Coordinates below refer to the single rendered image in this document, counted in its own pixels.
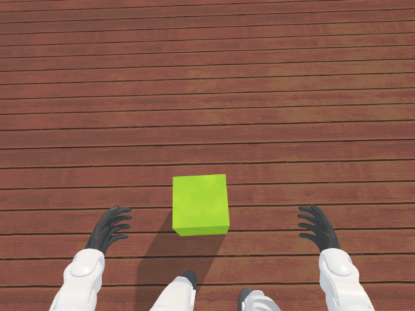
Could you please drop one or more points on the carton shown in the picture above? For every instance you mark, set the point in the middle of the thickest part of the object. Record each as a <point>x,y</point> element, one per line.
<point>200,205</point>

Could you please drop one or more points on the robot left forearm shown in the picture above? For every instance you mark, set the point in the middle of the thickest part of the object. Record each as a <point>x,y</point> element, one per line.
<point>82,281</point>

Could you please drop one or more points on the right robot hand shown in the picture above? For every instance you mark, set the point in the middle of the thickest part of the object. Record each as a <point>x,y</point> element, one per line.
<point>325,235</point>

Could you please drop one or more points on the left robot foot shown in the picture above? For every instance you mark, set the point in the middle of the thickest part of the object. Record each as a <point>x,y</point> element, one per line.
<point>191,276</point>

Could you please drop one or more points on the robot right forearm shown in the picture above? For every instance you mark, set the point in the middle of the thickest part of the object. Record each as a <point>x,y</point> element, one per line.
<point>339,279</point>

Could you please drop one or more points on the robot right thigh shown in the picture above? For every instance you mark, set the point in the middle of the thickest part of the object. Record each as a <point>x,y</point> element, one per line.
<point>259,303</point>

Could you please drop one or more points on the left robot hand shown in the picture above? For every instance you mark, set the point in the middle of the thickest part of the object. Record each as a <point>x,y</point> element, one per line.
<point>102,235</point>

